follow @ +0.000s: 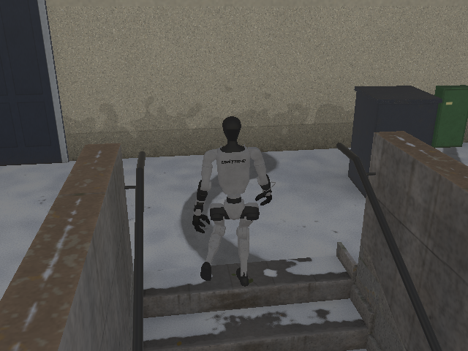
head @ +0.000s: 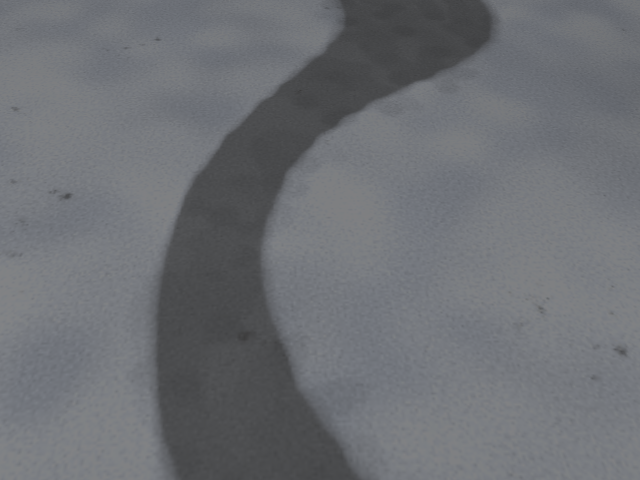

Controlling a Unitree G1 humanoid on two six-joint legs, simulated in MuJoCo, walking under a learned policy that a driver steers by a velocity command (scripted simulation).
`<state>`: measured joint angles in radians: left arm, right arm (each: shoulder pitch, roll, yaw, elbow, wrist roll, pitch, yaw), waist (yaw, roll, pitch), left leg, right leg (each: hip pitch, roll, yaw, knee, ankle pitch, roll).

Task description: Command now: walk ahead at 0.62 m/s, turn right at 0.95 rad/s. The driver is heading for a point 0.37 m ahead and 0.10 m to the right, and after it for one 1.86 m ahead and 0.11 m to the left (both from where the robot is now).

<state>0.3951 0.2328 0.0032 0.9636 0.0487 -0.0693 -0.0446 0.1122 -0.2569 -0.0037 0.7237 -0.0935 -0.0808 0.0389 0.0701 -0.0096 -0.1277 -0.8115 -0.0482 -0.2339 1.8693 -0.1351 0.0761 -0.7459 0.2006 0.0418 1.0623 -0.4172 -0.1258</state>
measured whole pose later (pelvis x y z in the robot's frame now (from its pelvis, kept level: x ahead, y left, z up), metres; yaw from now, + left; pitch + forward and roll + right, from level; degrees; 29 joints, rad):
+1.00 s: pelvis +0.58 -0.13 +0.07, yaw -14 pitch +1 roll -3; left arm 0.39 0.26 0.06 0.83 0.00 -0.08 0.04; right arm 0.11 -0.30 -0.07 0.70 0.02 -0.04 0.03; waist 0.05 0.03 0.04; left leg -0.80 0.07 0.06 0.94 -0.03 0.05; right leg 0.04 0.01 -0.22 0.32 -0.38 0.01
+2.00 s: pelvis +0.89 -0.22 +0.08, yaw +42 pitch +2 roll -1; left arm 0.15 0.26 0.06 0.69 -0.01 0.00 0.04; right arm 0.26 -0.31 -0.06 0.58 0.02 0.06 -0.01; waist 0.00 -0.01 0.02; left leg -0.54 0.06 -0.02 1.06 -0.42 -0.04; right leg -0.32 -0.03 -0.05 0.44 -0.16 -0.01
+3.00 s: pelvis +1.43 +0.15 +0.05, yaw +4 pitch +3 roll +1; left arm 0.43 0.37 0.09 0.82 0.00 -0.06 0.00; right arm 0.01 -0.27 0.03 0.58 -0.05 -0.09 -0.01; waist 0.10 -0.03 0.04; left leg -0.56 0.03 -0.03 0.60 -0.13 -0.03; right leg -0.01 0.15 0.25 0.83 -0.46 -0.14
